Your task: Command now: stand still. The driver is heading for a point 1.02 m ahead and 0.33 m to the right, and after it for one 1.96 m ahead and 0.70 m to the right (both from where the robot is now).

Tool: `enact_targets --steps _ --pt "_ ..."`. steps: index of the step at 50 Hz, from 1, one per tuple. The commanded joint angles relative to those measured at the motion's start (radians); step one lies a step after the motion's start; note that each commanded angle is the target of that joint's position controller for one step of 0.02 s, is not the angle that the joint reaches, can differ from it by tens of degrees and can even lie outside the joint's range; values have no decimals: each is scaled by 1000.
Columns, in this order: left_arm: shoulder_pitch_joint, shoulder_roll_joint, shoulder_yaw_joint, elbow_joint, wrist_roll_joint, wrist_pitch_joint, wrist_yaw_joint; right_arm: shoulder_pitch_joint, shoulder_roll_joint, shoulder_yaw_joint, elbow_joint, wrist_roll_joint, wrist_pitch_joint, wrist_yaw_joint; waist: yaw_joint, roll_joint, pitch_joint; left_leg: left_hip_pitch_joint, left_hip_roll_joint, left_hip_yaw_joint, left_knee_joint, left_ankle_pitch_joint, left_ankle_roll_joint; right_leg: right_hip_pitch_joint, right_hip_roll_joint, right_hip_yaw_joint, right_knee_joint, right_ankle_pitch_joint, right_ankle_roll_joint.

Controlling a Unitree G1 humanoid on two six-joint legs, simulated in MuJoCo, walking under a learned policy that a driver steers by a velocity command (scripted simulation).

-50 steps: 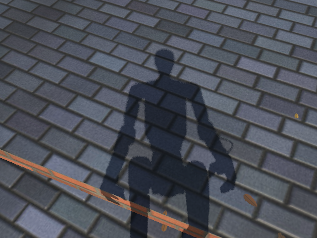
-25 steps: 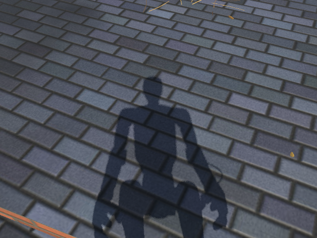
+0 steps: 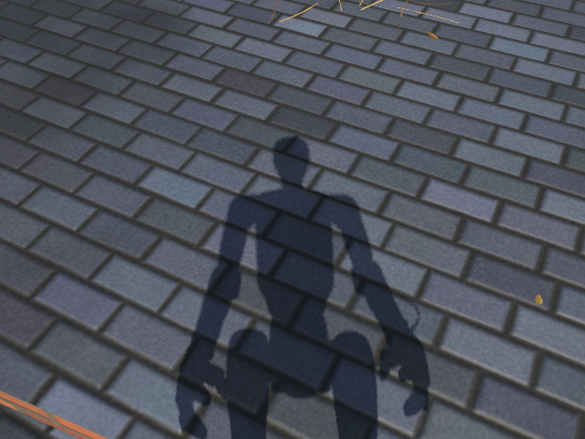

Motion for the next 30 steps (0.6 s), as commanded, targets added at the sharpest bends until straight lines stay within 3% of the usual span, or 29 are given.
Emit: enact_targets --steps 1,2,3,4,5,6,7,8,10,11,12,13,14,15,16,17,18,19,20,21,22,23,24,25,26,27,29,30 --pt "56 102 18 -15 0 -3 2 7 -96 -17 -20 0 -6 -4 1 -16 -21 153 62 -81 -14 167 37 -139 -99 87 -99 239 -4" --pt "56 103 18 -15 0 -2 2 5 -96 -17 -18 0 -6 -5 1 -16 -21 152 62 -81 -14 165 36 -138 -99 87 -100 238 -4" --pt "104 13 -17 2 38 -3 17 102 0 21 25 -30 -3 8 -13 -10 -89 188 87 -88 -65 17 22 -89 -157 154 -180 33 -22" --pt "112 73 3 3 35 3 20 80 -19 11 19 -31 -1 15 -1 -50 -13 112 26 -38 13 -169 23 -94 -142 183 -204 -221 -52" --pt "119 148 24 -9 34 10 18 25 -59 1 -8 -37 0 24 26 -112 51 -39 -22 17 112 -307 28 -71 -189 273 -255 -437 -101" --pt "148 194 41 -13 29 12 15 -64 -78 -3 -55 -44 -1 37 61 -149 132 -201 -28 53 207 -324 28 -46 -279 380 -331 -578 -155" --pt "188 199 47 -7 26 8 13 -144 -83 -5 -107 -45 -7 49 91 -165 202 -340 19 33 312 -299 29 -20 -363 465 -394 -588 -204" --pt "213 176 46 1 27 0 11 -163 -86 -10 -128 -39 -15 59 83 -134 228 -463 49 9 393 -275 26 54 -383 479 -407 -527 -220" --pt "217 161 52 -7 26 -27 8 -126 -87 -21 -131 -40 -41 75 55 -74 179 -564 75 -11 470 -222 17 191 -356 411 -379 -352 -213" --pt "177 195 67 -41 -38 -50 12 -125 -117 -38 -128 76 -83 57 39 -64 171 -638 115 -62 519 -187 24 234 -384 399 -338 -227 -190" --pt "177 186 68 -48 -46 -62 10 -118 -103 -31 -131 85 -107 55 33 -60 133 -651 128 -70 495 -161 24 264 -377 362 -332 -187 -179" --pt "180 173 67 -58 -40 -67 7 -130 -85 -27 -135 69 -120 56 34 -64 117 -618 128 -58 444 -131 18 240 -358 318 -333 -147 -166" --pt "200 131 55 -47 42 -69 -4 -162 -42 -13 -167 -56 -85 87 47 -69 83 -493 73 22 428 -128 7 168 -291 254 -346 -104 -170" --pt "181 121 55 -53 51 -69 -8 -161 -12 -9 -177 -64 -65 97 32 -119 90 -399 66 47 399 -133 11 85 -263 199 -338 -62 -166" --pt "157 118 54 -63 43 -70 -8 -127 2 -3 -188 -56 -53 98 9 -144 86 -264 55 69 362 -131 25 -15 -243 148 -334 5 -165" --pt "153 130 53 -61 35 -75 -9 -101 -7 -4 -198 -46 -44 92 -12 -162 90 -145 30 102 335 -148 40 -85 -244 121 -305 200 -168" --pt "143 156 56 -64 25 -83 -10 -12 -40 -17 -189 -38 -40 77 -59 -162 58 -42 -6 135 336 -164 56 -98 -255 107 -210 498 -170" --pt "119 187 61 -69 20 -87 -12 125 -75 -33 -159 -30 -45 63 -132 -132 -12 91 -39 146 294 -161 67 -93 -239 63 -31 761 -158" --pt "77 211 67 -83 9 -82 -15 318 -104 -50 -107 -28 -57 53 -229 -70 -101 288 -68 168 166 -106 75 -130 -186 5 223 908 -137" --pt "3 204 66 -110 12 -83 -24 511 -171 -73 -45 -32 -68 43 -316 12 -152 505 -10 100 75 -139 70 -319 -128 -1 548 712 -109" --pt "-62 15 22 -154 30 -97 -35 561 -220 -65 -18 -55 -79 42 -273 246 -128 527 252 -330 -35 -488 63 -602 17 68 1008 -116 -88" --pt "-16 -28 14 -216 -12 -110 -43 420 -188 -37 -45 -53 -70 48 -145 266 -108 451 343 -806 -311 -723 101 -792 77 266 1147 -30 -110" --pt "27 24 21 -230 -18 -103 -51 273 -180 -38 -83 -52 -63 53 -40 207 -17 354 420 -763 -321 -884 141 -877 -22 177 1255 48 -117" --pt "-7 43 23 -233 7 -91 -53 226 -101 -20 -98 -49 -71 65 -35 93 11 270 396 -602 -275 -735 152 -907 -72 104 1398 83 -115" --pt "-19 -3 11 -249 25 -79 -52 245 -59 -3 -77 -45 -84 74 -14 25 13 192 356 -468 -240 -629 125 -933 -88 107 1493 91 -117" --pt "-51 -45 -3 -286 32 -61 -53 270 -25 14 -53 -45 -96 72 4 21 4 128 339 -384 -232 -561 105 -980 -91 108 1641 87 -122" --pt "-157 -126 -36 -377 7 -18 -40 329 -8 31 -1 -50 -120 72 28 48 61 54 365 -281 -250 -510 85 -1206 -59 143 1917 8 -143" --pt "-192 -139 -48 -419 0 -7 -29 325 -10 38 7 -54 -129 78 55 47 96 8 364 -220 -270 -499 61 -1276 -52 155 1959 -17 -148"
